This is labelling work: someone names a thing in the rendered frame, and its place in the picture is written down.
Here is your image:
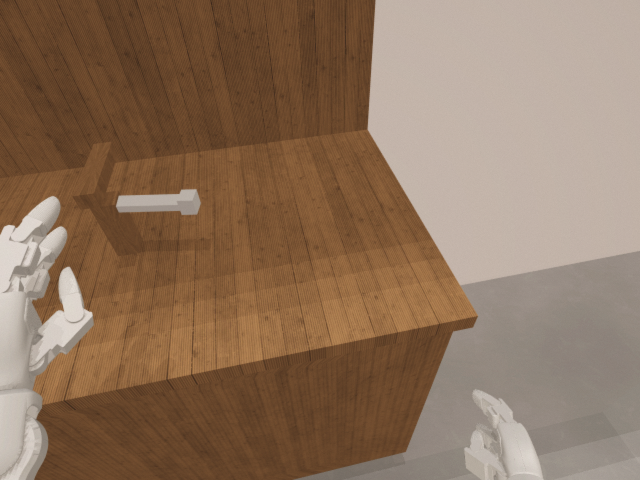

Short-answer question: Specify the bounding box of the tap lever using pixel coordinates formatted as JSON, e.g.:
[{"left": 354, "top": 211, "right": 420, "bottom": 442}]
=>
[{"left": 116, "top": 189, "right": 201, "bottom": 215}]

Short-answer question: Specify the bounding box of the robot left forearm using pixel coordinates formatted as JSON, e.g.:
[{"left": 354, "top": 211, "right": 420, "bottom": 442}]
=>
[{"left": 0, "top": 388, "right": 48, "bottom": 480}]

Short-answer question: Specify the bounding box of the left robot hand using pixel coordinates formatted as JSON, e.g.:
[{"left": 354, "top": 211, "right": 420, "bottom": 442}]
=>
[{"left": 0, "top": 196, "right": 94, "bottom": 391}]

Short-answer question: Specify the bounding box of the counter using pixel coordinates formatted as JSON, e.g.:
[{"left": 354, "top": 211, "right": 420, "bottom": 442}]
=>
[{"left": 0, "top": 0, "right": 478, "bottom": 480}]

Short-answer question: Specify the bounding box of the right robot hand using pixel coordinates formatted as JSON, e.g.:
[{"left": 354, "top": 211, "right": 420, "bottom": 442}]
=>
[{"left": 464, "top": 389, "right": 543, "bottom": 480}]

